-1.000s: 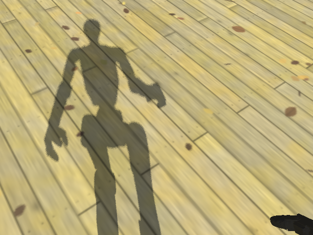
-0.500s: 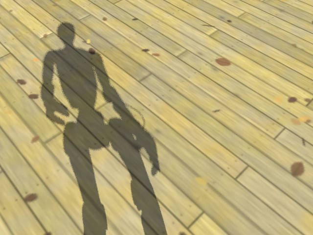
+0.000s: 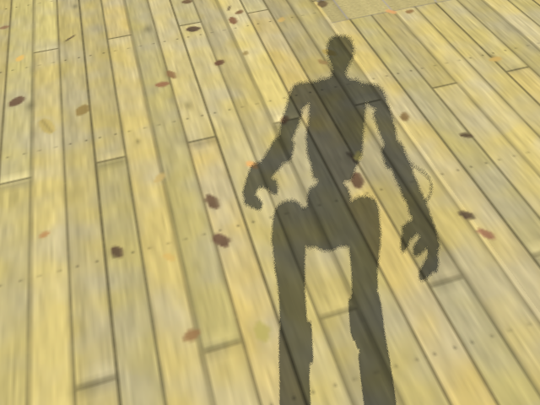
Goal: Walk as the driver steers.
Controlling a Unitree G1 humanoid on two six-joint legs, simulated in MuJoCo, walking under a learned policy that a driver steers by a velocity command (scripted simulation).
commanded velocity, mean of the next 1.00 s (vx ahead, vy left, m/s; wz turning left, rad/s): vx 0.49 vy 0.00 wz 0.98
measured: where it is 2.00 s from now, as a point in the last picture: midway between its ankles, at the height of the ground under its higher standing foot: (113, 297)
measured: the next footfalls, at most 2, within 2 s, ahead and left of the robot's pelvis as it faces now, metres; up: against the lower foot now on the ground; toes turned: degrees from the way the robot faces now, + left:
right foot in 0.26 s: +0.48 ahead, -0.17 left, +0.00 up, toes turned +18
left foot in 0.66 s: +0.64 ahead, +0.14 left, +0.00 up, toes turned +38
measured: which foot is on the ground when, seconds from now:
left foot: down 0.00-0.26, up 0.28-0.64, down 0.66-1.00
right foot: up 0.00-0.24, down 0.26-0.66, up 0.68-1.00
